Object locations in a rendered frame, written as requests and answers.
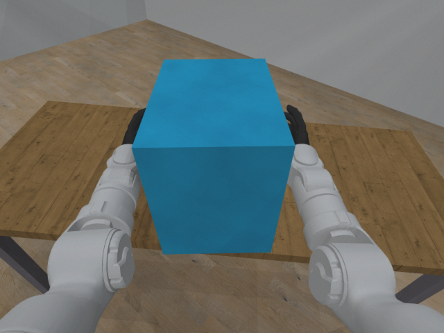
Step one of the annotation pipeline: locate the robot right hand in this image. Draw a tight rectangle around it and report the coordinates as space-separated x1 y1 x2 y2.
284 105 309 145

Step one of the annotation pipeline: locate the robot left forearm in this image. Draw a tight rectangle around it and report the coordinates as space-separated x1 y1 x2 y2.
47 144 142 285

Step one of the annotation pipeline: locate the robot left hand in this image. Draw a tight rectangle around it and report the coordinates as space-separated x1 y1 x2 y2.
122 108 146 145

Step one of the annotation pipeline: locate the right robot upper arm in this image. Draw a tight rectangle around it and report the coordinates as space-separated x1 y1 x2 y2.
308 243 444 333

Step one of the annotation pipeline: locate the left robot upper arm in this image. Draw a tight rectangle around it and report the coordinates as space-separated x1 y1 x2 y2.
0 228 135 333

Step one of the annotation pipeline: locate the carton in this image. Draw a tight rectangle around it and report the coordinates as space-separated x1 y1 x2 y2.
131 58 296 255

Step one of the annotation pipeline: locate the table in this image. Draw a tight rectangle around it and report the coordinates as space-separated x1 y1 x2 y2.
0 101 444 304

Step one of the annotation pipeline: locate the robot right forearm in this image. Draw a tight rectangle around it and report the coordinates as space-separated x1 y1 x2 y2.
287 144 395 278

